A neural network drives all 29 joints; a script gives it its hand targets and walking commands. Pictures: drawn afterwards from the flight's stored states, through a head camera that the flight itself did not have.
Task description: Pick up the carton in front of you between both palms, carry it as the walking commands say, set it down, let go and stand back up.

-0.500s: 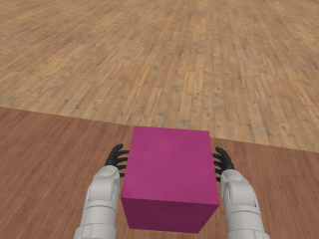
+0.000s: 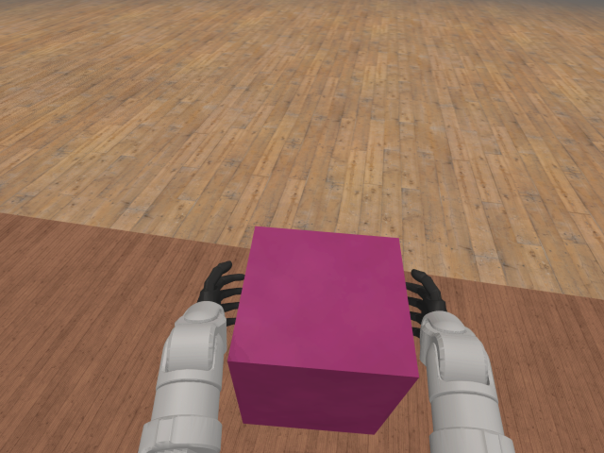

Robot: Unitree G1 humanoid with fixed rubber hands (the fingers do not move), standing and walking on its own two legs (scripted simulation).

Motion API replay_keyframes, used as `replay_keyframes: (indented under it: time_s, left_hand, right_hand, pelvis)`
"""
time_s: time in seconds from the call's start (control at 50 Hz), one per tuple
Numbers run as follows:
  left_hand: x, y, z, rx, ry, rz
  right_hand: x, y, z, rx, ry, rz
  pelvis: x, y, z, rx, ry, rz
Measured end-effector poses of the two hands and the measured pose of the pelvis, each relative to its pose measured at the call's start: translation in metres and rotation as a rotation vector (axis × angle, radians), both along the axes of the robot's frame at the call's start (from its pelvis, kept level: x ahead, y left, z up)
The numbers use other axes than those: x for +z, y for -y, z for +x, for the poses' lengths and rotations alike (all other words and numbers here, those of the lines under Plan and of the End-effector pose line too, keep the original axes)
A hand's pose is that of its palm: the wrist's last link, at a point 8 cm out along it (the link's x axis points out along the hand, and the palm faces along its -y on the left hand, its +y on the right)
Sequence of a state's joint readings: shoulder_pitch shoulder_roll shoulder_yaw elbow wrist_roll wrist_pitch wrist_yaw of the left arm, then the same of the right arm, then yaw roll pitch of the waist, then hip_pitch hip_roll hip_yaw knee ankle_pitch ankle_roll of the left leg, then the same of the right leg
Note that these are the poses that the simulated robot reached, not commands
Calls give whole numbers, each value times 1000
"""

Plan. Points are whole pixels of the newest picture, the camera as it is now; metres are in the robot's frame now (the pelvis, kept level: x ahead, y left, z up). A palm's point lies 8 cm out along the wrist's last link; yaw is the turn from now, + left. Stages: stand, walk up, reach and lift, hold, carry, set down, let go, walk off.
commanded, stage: hold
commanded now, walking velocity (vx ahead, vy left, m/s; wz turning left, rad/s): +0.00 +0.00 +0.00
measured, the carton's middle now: (317, 335) +0.31 +0.00 -0.02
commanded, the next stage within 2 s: carry in 0.32 s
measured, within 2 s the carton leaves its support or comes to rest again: neither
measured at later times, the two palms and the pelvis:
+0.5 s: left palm (214, 294) +0.31 +0.15 +0.07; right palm (432, 306) +0.31 -0.15 +0.06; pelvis +0.01 +0.00 -0.01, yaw +0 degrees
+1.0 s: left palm (220, 216) +0.46 +0.17 +0.08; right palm (400, 217) +0.48 -0.13 +0.08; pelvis +0.24 +0.01 -0.01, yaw +1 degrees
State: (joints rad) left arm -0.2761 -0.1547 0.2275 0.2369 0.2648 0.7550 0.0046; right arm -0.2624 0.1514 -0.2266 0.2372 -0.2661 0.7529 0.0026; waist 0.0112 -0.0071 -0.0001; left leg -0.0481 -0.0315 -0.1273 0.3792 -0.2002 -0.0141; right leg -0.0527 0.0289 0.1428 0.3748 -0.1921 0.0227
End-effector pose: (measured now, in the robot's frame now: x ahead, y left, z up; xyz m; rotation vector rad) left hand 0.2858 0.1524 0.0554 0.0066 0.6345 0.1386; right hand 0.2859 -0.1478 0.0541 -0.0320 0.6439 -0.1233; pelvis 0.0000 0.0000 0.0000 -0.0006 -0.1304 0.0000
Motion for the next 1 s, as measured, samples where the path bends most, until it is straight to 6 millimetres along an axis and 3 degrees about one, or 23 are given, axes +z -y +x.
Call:
replay_keyframes:
  time_s: [0.34, 0.44, 0.54, 0.64, 0.72, 0.8, 0.92, 1.0]
  left_hand:
    - [2, 1, 2, -1, -7, 7]
    - [9, 3, 9, 12, 21, -8]
    - [18, -1, 30, 13, 62, -11]
    - [32, -7, 54, 12, 98, -33]
    - [45, 5, 83, 3, 99, -42]
    - [42, 15, 110, 8, 101, -44]
    - [32, -3, 136, 101, -7, -62]
    - [28, -19, 172, 144, -3, -78]
  right_hand:
    - [0, 2, 1, -10, -8, 18]
    - [6, 3, 9, -22, 20, 32]
    - [14, -2, 28, -30, 62, 44]
    - [29, -7, 49, -54, 98, 65]
    - [40, 4, 72, -81, 100, 75]
    - [36, 15, 99, -95, 101, 98]
    - [29, -3, 147, -39, -12, 112]
    - [24, -18, 192, -28, -13, 107]
  pelvis:
    - [-2, 2, -8, 0, 15, -1]
    - [-4, 2, 1, -1, -61, -2]
    - [-11, -6, 17, 8, -126, -8]
    - [-12, -13, 51, -41, -174, 3]
    - [-7, -7, 85, -41, -211, -20]
    - [-16, 4, 123, 3, -220, -24]
    - [-4, 3, 187, 24, -236, 17]
    - [-7, -6, 235, 26, -231, 19]
